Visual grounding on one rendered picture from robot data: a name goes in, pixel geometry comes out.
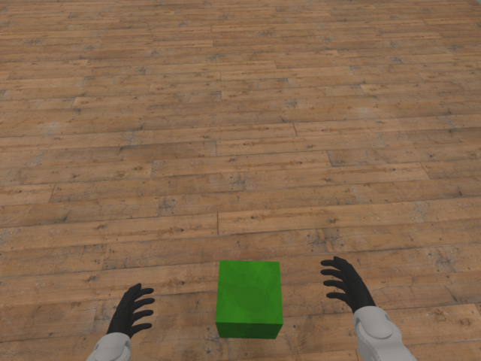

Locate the right robot forearm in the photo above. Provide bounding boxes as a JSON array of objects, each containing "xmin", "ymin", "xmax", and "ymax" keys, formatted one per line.
[{"xmin": 353, "ymin": 306, "xmax": 417, "ymax": 361}]

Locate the robot right hand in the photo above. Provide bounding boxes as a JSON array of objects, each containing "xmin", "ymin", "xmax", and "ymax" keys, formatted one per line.
[{"xmin": 320, "ymin": 256, "xmax": 376, "ymax": 314}]

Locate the left robot forearm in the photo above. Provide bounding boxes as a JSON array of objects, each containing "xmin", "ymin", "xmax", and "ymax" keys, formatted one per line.
[{"xmin": 86, "ymin": 332, "xmax": 132, "ymax": 361}]

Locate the carton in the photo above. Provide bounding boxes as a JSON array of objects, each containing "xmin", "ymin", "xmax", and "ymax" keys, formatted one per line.
[{"xmin": 215, "ymin": 260, "xmax": 283, "ymax": 339}]

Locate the robot left hand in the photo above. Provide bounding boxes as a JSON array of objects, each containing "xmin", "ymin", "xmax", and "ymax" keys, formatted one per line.
[{"xmin": 106, "ymin": 283, "xmax": 155, "ymax": 339}]

